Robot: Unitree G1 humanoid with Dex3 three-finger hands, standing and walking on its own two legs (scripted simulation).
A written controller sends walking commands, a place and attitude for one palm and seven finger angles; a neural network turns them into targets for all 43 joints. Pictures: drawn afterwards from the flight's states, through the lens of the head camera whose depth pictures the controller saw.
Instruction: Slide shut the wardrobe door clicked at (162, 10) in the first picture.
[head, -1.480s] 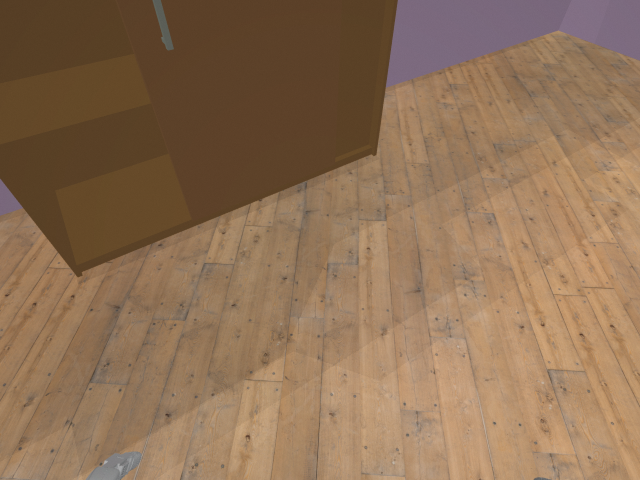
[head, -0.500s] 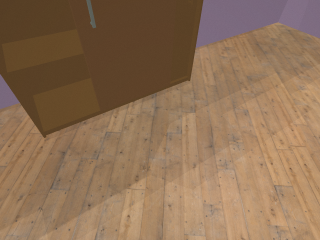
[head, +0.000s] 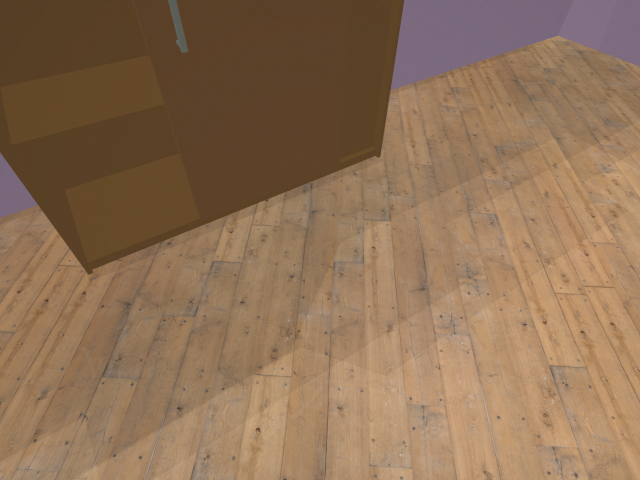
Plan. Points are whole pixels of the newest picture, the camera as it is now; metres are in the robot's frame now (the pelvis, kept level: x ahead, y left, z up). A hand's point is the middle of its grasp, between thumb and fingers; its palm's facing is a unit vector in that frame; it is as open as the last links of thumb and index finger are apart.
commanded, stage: walk to a spot facing it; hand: right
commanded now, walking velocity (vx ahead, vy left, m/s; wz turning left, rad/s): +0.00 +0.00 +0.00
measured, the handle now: out of the picture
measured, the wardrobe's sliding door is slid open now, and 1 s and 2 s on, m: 0.46 0.46 0.46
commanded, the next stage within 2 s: take the last steps up to it in 1.40 s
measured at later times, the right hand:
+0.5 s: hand out of the picture +0.07 -0.17 -0.20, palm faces -0.02 +0.98 -0.21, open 7.3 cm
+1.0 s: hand (451, 341) +0.40 -0.22 -0.18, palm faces -0.23 +0.95 -0.22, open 7.3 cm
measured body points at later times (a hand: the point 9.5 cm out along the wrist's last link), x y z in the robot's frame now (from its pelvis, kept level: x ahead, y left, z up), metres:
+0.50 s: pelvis +0.10 +0.02 -0.03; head +0.11 +0.02 +0.42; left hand +0.06 +0.26 -0.18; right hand +0.07 -0.22 -0.18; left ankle +0.00 +0.12 -0.75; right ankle +0.01 -0.11 -0.71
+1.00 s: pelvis +0.30 -0.03 -0.01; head +0.31 -0.05 +0.44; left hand +0.28 +0.21 -0.15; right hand +0.41 -0.27 -0.16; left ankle +0.26 +0.09 -0.64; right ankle +0.34 -0.11 -0.75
